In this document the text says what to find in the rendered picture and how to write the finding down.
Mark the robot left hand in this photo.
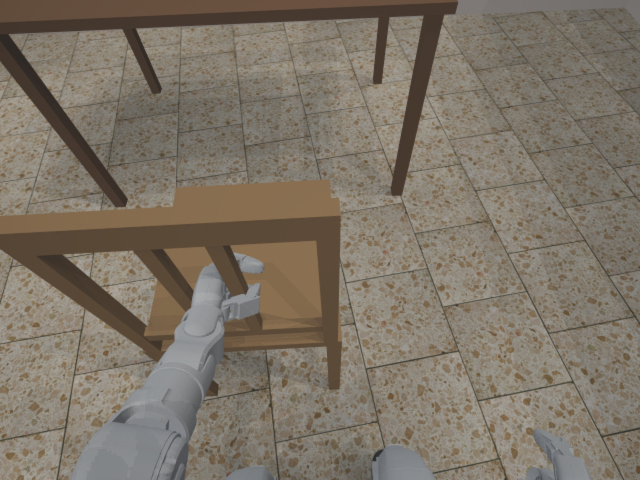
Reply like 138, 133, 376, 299
191, 252, 264, 322

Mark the robot left upper arm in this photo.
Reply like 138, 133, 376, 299
75, 422, 189, 480

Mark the robot right thigh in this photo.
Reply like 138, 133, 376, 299
372, 448, 437, 480

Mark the left robot forearm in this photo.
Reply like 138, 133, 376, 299
70, 305, 225, 480

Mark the robot right hand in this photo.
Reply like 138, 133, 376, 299
518, 429, 592, 480

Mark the right robot shin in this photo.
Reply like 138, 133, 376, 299
380, 444, 404, 455

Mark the chair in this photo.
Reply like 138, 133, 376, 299
0, 179, 342, 396

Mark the table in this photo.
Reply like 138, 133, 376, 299
0, 0, 458, 207

